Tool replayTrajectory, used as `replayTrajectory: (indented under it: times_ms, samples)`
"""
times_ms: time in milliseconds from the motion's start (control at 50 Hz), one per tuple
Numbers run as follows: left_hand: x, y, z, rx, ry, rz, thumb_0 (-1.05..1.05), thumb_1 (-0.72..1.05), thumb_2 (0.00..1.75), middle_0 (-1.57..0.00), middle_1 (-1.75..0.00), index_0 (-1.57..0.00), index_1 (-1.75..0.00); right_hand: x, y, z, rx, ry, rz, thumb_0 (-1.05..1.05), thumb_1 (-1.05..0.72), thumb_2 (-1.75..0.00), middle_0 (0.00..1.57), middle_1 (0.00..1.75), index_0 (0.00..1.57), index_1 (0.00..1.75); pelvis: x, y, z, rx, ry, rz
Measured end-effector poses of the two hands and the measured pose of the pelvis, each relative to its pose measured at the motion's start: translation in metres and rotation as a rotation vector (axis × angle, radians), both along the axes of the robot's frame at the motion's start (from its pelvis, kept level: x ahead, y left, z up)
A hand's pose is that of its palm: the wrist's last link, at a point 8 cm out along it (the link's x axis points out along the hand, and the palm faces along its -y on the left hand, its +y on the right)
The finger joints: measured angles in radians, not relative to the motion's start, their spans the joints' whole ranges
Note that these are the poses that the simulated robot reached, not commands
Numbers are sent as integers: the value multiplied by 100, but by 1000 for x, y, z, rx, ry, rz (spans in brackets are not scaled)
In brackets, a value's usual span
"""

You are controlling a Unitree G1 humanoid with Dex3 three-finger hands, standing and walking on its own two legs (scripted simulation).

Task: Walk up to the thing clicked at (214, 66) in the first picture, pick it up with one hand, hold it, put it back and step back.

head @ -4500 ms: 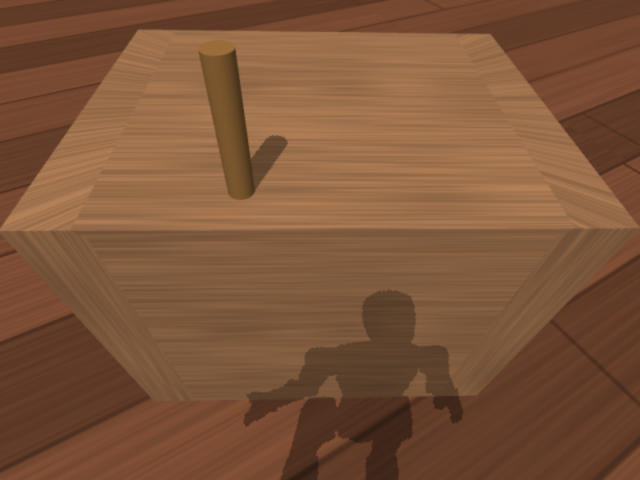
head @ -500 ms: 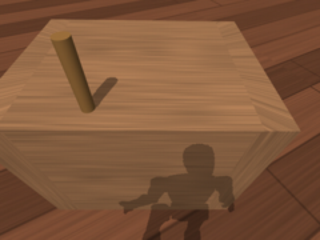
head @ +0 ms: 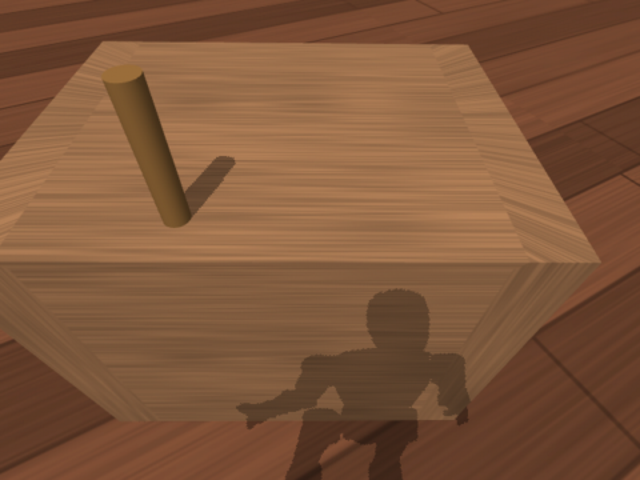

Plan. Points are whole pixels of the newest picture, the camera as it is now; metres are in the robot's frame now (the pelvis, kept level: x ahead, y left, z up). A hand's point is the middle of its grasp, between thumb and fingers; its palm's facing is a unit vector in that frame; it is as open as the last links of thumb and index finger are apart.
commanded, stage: stand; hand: left
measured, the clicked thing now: (154, 157) +0.50 +0.23 +0.14
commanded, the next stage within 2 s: rise first in 0.48 s
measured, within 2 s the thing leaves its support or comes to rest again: neither
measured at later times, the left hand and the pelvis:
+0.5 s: hand out of the picture +0.06 +0.26 -0.16, palm faces -0.03 -0.94 -0.35, open 7.4 cm; pelvis +0.00 +0.00 +0.00, yaw +0 degrees
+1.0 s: hand (120, 457) +0.17 +0.26 -0.09, palm faces +0.21 -0.91 -0.35, open 15.0 cm; pelvis +0.00 +0.00 -0.01, yaw -1 degrees
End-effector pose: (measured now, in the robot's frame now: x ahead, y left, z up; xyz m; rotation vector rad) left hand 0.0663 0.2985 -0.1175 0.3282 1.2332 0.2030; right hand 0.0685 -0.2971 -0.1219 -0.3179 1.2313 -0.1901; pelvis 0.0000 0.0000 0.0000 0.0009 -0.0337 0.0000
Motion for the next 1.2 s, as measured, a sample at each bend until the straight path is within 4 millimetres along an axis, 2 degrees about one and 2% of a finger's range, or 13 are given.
replayTrajectory:
  times_ms: [600,660,780,840,1000,1100,1200]
  samples:
    - [-7,2,-1,-1,10,-6,1,91,90,-20,-30,-20,-30,-12,1,0,-3,14,-9,1,-90,-90,20,30,20,29,-4,3,0,0,-1,-3]
    - [11,-4,1,-12,-98,14,1,87,86,-17,-26,-16,-26,6,8,2,13,-111,-34,1,-86,-86,17,26,17,25,-10,3,-3,0,12,-4]
    - [67,-11,12,-10,-324,40,1,61,60,-11,-15,-10,-16,57,16,9,13,-316,-75,1,-60,-60,10,14,10,14,-20,4,-10,-3,67,-11]
    - [82,-10,25,1,-410,45,1,44,45,-9,-11,-8,-11,68,17,16,14,-369,-88,1,-43,-45,8,10,8,10,-16,4,-10,-3,79,-13]
    - [81,0,59,53,-536,48,1,-4,16,-6,-7,-7,-6,64,30,22,40,-391,-74,1,4,-18,6,6,6,6,-2,5,-8,-3,60,-14]
    - [88,-1,87,84,-652,20,0,-30,8,-6,-6,-5,-5,75,46,29,65,-455,-33,0,28,-9,5,5,5,5,2,6,-7,-4,42,-12]
    - [97,0,122,112,-792,-12,0,-45,4,-5,-5,-4,-5,88,53,38,82,-524,-10,0,42,-4,5,5,5,5,6,6,-7,-5,22,-11]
